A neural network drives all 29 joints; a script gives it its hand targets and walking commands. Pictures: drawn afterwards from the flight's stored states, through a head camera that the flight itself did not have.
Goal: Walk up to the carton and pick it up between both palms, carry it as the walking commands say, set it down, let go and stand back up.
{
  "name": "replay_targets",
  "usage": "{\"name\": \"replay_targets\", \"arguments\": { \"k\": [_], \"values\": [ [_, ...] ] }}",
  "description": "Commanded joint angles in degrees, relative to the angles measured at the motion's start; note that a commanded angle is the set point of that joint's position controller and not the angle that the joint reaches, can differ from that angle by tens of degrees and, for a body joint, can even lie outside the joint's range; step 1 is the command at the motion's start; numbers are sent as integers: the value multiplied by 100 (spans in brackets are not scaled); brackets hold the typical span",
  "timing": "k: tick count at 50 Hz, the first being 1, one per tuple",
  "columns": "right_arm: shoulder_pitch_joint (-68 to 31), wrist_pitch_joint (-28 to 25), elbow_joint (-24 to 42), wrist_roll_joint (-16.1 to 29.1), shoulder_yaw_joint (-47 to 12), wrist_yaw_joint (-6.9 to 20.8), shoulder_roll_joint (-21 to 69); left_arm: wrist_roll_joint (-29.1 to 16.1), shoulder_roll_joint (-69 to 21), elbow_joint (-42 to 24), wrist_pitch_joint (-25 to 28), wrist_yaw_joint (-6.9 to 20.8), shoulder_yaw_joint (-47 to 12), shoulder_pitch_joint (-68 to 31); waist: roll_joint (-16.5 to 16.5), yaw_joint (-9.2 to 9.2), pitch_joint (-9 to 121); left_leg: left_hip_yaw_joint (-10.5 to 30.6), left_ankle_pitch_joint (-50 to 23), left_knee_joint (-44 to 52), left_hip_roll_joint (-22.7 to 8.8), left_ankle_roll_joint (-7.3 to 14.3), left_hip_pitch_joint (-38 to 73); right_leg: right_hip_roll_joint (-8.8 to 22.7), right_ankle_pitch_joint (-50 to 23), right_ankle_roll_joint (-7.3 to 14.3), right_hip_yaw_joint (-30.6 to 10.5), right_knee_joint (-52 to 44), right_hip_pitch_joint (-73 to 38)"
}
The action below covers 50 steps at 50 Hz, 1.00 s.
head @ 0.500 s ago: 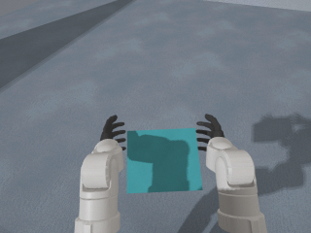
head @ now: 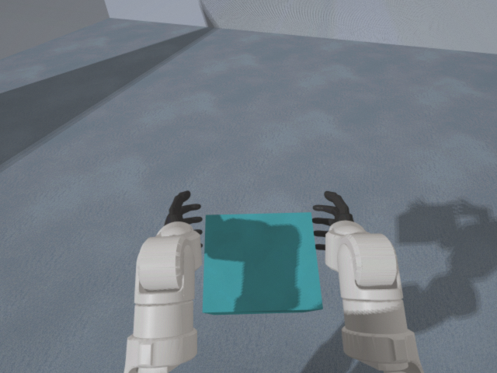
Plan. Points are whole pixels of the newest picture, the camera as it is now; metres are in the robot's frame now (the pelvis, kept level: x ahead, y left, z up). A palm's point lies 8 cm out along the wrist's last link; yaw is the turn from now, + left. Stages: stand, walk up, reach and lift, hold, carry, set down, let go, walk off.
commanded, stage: carry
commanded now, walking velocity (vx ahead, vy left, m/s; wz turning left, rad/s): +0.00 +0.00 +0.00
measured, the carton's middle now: (258, 267) +0.31 +0.00 +0.01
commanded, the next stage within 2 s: hold in 1.60 s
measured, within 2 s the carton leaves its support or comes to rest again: neither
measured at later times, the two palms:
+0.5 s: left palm (164, 237) +0.31 +0.14 +0.11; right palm (325, 233) +0.31 -0.10 +0.11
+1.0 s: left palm (139, 241) +0.31 +0.18 +0.11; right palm (300, 234) +0.31 -0.07 +0.10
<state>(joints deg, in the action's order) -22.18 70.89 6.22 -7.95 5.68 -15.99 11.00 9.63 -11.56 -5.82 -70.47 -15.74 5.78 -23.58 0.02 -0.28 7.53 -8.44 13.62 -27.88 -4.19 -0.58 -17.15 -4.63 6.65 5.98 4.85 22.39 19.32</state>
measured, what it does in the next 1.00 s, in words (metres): stands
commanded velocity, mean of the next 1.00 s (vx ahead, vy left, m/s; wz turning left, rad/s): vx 0.00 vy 0.00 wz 0.00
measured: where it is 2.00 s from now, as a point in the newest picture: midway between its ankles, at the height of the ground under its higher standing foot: outside the picture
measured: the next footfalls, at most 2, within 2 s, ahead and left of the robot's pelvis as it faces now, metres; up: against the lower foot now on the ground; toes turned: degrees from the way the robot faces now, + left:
none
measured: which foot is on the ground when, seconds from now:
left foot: down 0.00-1.00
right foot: down 0.00-1.00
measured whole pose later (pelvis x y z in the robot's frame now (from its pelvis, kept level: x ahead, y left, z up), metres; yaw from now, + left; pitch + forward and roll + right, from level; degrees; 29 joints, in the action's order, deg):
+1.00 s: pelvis +0.00 +0.05 +0.00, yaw +1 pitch +3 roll +0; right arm -22.0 68.1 4.7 -8.6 5.6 -14.6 10.9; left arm 9.9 -11.1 -5.4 -67.6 -14.6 5.6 -22.5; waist -0.6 0.2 6.5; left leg -9.2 15.7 -29.9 0.0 3.8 -17.8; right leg -0.2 10.2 1.8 4.0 28.4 21.5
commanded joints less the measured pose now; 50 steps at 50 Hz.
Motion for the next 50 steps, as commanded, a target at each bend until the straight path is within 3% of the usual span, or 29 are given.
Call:
{"name": "replay_targets", "arguments": {
  "k": [1, 13, 50],
  "values": [
    [-2191, -218, 568, 1926, -2679, 1307, 6104, -1888, -6172, -336, 122, 1297, -2558, -1662, -113, 41, 1468, 401, 32, 204, -544, -28, 239, 1385, -294, -120, -1146, -426, -879],
    [-2054, -316, 660, 1878, -2696, 1329, 6061, -1919, -6157, -490, 206, 1338, -2647, -1576, -80, 31, 1598, 391, -116, 155, -524, 79, 337, 1360, -769, -81, -1073, -148, -905],
    [-2057, -530, 432, 1748, -2560, 1421, 5983, -1790, -6055, -281, 402, 1400, -2630, -1606, 50, 39, 1515, 753, -766, 370, -533, 283, 286, 1217, -451, -260, -781, 430, -657]
  ]
}}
